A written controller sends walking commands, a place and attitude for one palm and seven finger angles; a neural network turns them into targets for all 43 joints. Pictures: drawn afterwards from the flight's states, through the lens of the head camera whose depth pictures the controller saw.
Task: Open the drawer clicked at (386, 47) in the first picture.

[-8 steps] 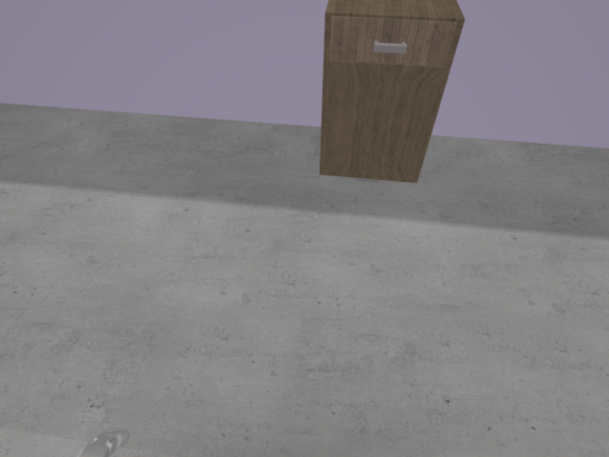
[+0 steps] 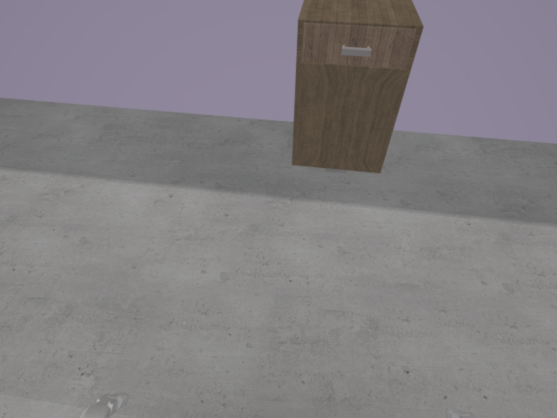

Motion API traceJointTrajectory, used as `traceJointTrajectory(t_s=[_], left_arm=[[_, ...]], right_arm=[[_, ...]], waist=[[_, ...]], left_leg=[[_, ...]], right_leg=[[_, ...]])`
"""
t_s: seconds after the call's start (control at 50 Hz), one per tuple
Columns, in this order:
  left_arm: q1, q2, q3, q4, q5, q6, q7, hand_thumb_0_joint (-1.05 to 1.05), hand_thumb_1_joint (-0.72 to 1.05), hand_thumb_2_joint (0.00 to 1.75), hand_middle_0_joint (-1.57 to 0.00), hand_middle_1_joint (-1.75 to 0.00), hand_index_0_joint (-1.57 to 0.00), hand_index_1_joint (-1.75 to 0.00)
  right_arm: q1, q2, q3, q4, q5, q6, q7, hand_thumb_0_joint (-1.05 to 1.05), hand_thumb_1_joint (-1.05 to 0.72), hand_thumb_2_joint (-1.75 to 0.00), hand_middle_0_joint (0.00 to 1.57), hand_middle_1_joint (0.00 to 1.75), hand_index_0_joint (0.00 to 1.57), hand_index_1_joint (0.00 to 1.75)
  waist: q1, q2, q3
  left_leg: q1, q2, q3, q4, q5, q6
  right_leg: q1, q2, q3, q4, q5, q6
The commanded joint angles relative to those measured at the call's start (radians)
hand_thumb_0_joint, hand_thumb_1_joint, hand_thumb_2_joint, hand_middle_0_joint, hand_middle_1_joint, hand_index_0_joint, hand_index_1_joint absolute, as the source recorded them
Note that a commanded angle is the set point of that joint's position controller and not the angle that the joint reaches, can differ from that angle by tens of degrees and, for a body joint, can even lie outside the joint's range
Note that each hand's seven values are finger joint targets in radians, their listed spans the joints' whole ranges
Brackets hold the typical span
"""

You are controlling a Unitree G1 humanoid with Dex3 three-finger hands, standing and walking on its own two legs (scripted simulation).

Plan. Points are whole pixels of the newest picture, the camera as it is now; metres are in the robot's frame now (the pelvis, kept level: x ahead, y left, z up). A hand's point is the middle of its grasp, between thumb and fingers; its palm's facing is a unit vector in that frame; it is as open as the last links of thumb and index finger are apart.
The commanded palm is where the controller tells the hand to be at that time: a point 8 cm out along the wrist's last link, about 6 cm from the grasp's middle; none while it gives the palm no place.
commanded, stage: stand and wait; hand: left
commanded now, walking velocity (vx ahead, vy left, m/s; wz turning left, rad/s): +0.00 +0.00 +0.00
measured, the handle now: (356, 49) +1.52 -0.25 -0.09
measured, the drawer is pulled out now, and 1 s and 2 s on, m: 0.00 0.00 0.00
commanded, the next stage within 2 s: look at it before walking up in 0.86 s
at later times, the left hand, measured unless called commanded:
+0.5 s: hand out of the picture +0.05 +0.25 -0.15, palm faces -0.03 -0.94 -0.35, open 7.4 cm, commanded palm none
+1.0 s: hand out of the picture +0.05 +0.25 -0.15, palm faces -0.04 -0.94 -0.34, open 7.4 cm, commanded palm none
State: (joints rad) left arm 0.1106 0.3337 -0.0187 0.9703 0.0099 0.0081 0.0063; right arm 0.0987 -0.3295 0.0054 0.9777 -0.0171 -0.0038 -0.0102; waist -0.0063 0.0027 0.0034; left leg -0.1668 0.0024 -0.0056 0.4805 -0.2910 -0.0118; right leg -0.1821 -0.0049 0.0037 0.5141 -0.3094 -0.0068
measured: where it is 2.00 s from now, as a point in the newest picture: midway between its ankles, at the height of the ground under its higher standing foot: outside the picture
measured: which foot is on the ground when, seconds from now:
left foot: down 0.00-1.00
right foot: down 0.00-1.00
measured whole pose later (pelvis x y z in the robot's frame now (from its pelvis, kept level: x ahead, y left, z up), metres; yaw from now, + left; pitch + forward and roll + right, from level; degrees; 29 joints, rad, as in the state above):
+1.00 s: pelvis -0.03 +0.00 +0.01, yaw +0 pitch -2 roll +0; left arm 0.13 0.34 -0.01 1.09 0.01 0.00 0.00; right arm 0.13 -0.33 0.00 1.11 -0.01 -0.01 0.00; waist -0.01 0.00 0.03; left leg -0.15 0.01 0.00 0.38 -0.20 -0.01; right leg -0.17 0.00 0.01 0.40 -0.21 0.00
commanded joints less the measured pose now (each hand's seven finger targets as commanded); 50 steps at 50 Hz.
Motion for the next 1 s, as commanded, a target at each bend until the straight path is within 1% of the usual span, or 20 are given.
traceJointTrajectory(t_s=[0.0,0.08,0.14,0.2,0.24,0.3,0.32,0.38,0.42,0.52,0.54,0.56,0.58,0.62,0.68,0.74,0.8,0.9,0.96,0.98], left_arm=[[-0.034,0.215,0.061,-0.055,-0.001,-0.03,0.011,0.0,0.9,0.9,-0.2,-0.3,-0.2,-0.3],[-0.038,0.213,0.061,-0.044,-0.001,-0.03,0.01,0.0,0.9,0.9,-0.2,-0.3,-0.2,-0.3],[-0.031,0.213,0.061,-0.031,-0.001,-0.032,0.009,0.0,0.9,0.9,-0.2,-0.3,-0.2,-0.3],[-0.032,0.214,0.059,-0.016,-0.002,-0.031,0.007,0.0,0.9,0.9,-0.2,-0.3,-0.2,-0.3],[-0.033,0.214,0.06,-0.01,-0.001,-0.03,0.006,0.0,0.9,0.9,-0.2,-0.3,-0.2,-0.3],[-0.026,0.215,0.057,0.006,-0.002,-0.031,0.005,0.0,0.9,0.9,-0.2,-0.3,-0.2,-0.3],[-0.023,0.216,0.058,0.009,-0.002,-0.031,0.004,0.0,0.9,0.9,-0.2,-0.3,-0.2,-0.3],[-0.021,0.217,0.056,0.022,-0.003,-0.031,0.004,0.0,0.9,0.9,-0.2,-0.3,-0.2,-0.3],[-0.023,0.217,0.056,0.028,-0.002,-0.032,0.004,0.0,0.9,0.9,-0.2,-0.3,-0.2,-0.3],[-0.016,0.218,0.053,0.043,-0.002,-0.031,0.003,0.0,0.9,0.9,-0.2,-0.3,-0.2,-0.3],[-0.02,0.218,0.054,0.044,-0.001,-0.031,0.003,0.0,0.9,0.9,-0.2,-0.3,-0.2,-0.3],[-0.019,0.217,0.053,0.047,-0.001,-0.03,0.002,0.0,0.9,0.9,-0.2,-0.3,-0.2,-0.3],[-0.019,0.217,0.053,0.048,-0.001,-0.03,0.002,0.0,0.9,0.9,-0.2,-0.3,-0.2,-0.3],[-0.017,0.216,0.052,0.05,-0.001,-0.03,0.003,0.0,0.9,0.9,-0.2,-0.3,-0.2,-0.3],[-0.018,0.214,0.052,0.052,0.0,-0.03,0.002,0.0,0.9,0.9,-0.2,-0.3,-0.2,-0.3],[-0.019,0.215,0.052,0.052,0.001,-0.029,0.002,0.0,0.9,0.9,-0.2,-0.3,-0.2,-0.3],[-0.016,0.212,0.053,0.054,0.001,-0.03,0.002,0.0,0.9,0.9,-0.2,-0.3,-0.2,-0.3],[-0.019,0.212,0.053,0.051,0.002,-0.032,0.002,0.0,0.9,0.9,-0.2,-0.3,-0.2,-0.3],[-0.016,0.212,0.052,0.053,0.001,-0.033,0.003,0.0,0.9,0.9,-0.2,-0.3,-0.2,-0.3],[-0.012,0.211,0.052,0.053,0.001,-0.035,0.003,0.0,0.9,0.9,-0.2,-0.3,-0.2,-0.3]], right_arm=[[-0.047,-0.205,-0.05,-0.055,-0.001,-0.03,-0.012,0.0,-0.9,-0.9,0.2,0.3,0.2,0.3],[-0.049,-0.203,-0.05,-0.039,0.0,-0.029,-0.011,0.0,-0.9,-0.9,0.2,0.3,0.2,0.3],[-0.052,-0.2,-0.05,-0.028,0.001,-0.028,-0.011,0.0,-0.9,-0.9,0.2,0.3,0.2,0.3],[-0.055,-0.203,-0.049,-0.014,0.002,-0.026,-0.01,0.0,-0.9,-0.9,0.2,0.3,0.2,0.3],[-0.046,-0.205,-0.047,-0.005,0.002,-0.027,-0.009,0.0,-0.9,-0.9,0.2,0.3,0.2,0.3],[-0.046,-0.208,-0.045,0.01,0.004,-0.027,-0.008,0.0,-0.9,-0.9,0.2,0.3,0.2,0.3],[-0.046,-0.208,-0.045,0.012,0.004,-0.027,-0.008,0.0,-0.9,-0.9,0.2,0.3,0.2,0.3],[-0.037,-0.212,-0.042,0.03,0.004,-0.028,-0.007,0.0,-0.9,-0.9,0.2,0.3,0.2,0.3],[-0.031,-0.213,-0.043,0.037,0.006,-0.028,-0.007,0.0,-0.9,-0.9,0.2,0.3,0.2,0.3],[-0.028,-0.215,-0.042,0.053,0.006,-0.027,-0.005,0.0,-0.9,-0.9,0.2,0.3,0.2,0.3],[-0.023,-0.215,-0.042,0.056,0.006,-0.028,-0.004,0.0,-0.9,-0.9,0.2,0.3,0.2,0.3],[-0.023,-0.217,-0.041,0.06,0.005,-0.029,-0.004,0.0,-0.9,-0.9,0.2,0.3,0.2,0.3],[-0.021,-0.217,-0.041,0.061,0.005,-0.029,-0.004,0.0,-0.9,-0.9,0.2,0.3,0.2,0.3],[-0.02,-0.219,-0.041,0.064,0.007,-0.029,-0.003,0.0,-0.9,-0.9,0.2,0.3,0.2,0.3],[-0.017,-0.218,-0.041,0.069,0.006,-0.032,-0.003,0.0,-0.9,-0.9,0.2,0.3,0.2,0.3],[-0.017,-0.216,-0.042,0.07,0.006,-0.03,-0.002,0.0,-0.9,-0.9,0.2,0.3,0.2,0.3],[-0.017,-0.217,-0.042,0.071,0.006,-0.032,-0.003,0.0,-0.9,-0.9,0.2,0.3,0.2,0.3],[-0.015,-0.216,-0.042,0.071,0.007,-0.033,-0.002,0.0,-0.9,-0.9,0.2,0.3,0.2,0.3],[-0.019,-0.214,-0.042,0.073,0.008,-0.034,-0.003,0.0,-0.9,-0.9,0.2,0.3,0.2,0.3],[-0.018,-0.215,-0.043,0.071,0.008,-0.034,-0.003,0.0,-0.9,-0.9,0.2,0.3,0.2,0.3]], waist=[[0.005,-0.016,-0.08],[0.005,-0.014,-0.063],[0.006,-0.008,-0.065],[0.005,-0.01,-0.042],[0.005,-0.006,-0.047],[0.008,-0.002,-0.035],[0.008,-0.011,-0.033],[0.008,-0.007,-0.037],[0.006,-0.016,-0.04],[0.01,-0.006,-0.019],[0.007,-0.012,-0.017],[0.009,-0.003,-0.011],[0.009,-0.013,-0.009],[0.01,-0.005,-0.011],[0.01,-0.01,-0.016],[0.01,-0.011,-0.001],[0.01,-0.001,-0.013],[0.008,-0.014,-0.022],[0.009,-0.007,-0.033],[0.008,-0.008,-0.049]], left_leg=[[0.035,0.101,-0.066,-0.064,0.324,0.046],[0.03,0.102,-0.066,-0.08,0.296,0.043],[0.041,0.104,-0.067,-0.085,0.281,0.043],[0.035,0.102,-0.07,-0.101,0.234,0.04],[0.028,0.104,-0.074,-0.11,0.218,0.04],[0.027,0.105,-0.077,-0.121,0.198,0.041],[0.029,0.105,-0.078,-0.119,0.196,0.04],[0.028,0.107,-0.083,-0.133,0.185,0.04],[0.026,0.109,-0.086,-0.136,0.186,0.04],[0.018,0.109,-0.092,-0.15,0.153,0.041],[0.01,0.11,-0.092,-0.155,0.143,0.04],[0.007,0.11,-0.092,-0.159,0.136,0.04],[0.006,0.111,-0.091,-0.162,0.135,0.04],[0.009,0.112,-0.097,-0.163,0.137,0.041],[0.007,0.113,-0.098,-0.169,0.14,0.042],[-0.002,0.111,-0.1,-0.173,0.119,0.041],[0.006,0.112,-0.098,-0.171,0.134,0.041],[0.011,0.113,-0.099,-0.169,0.15,0.041],[0.024,0.115,-0.096,-0.163,0.186,0.041],[0.034,0.116,-0.094,-0.158,0.203,0.041]], right_leg=[[0.031,-0.11,0.091,-0.085,0.345,-0.038],[0.029,-0.11,0.095,-0.105,0.322,-0.036],[0.028,-0.114,0.101,-0.12,0.312,-0.037],[0.013,-0.113,0.112,-0.143,0.262,-0.037],[0.021,-0.112,0.109,-0.149,0.233,-0.035],[0.016,-0.113,0.114,-0.166,0.204,-0.034],[0.011,-0.112,0.117,-0.169,0.202,-0.036],[0.017,-0.111,0.119,-0.176,0.181,-0.034],[0.023,-0.111,0.116,-0.178,0.179,-0.034],[0.006,-0.11,0.122,-0.194,0.128,-0.032],[0.006,-0.11,0.122,-0.197,0.114,-0.031],[0.002,-0.11,0.12,-0.198,0.105,-0.031],[0.0,-0.109,0.12,-0.199,0.104,-0.03],[0.001,-0.108,0.118,-0.198,0.106,-0.029],[0.005,-0.107,0.116,-0.195,0.109,-0.027],[-0.006,-0.107,0.119,-0.201,0.085,-0.027],[-0.002,-0.108,0.117,-0.199,0.106,-0.026],[0.005,-0.108,0.12,-0.197,0.126,-0.026],[0.014,-0.11,0.116,-0.191,0.168,-0.027],[0.025,-0.113,0.114,-0.189,0.191,-0.028]])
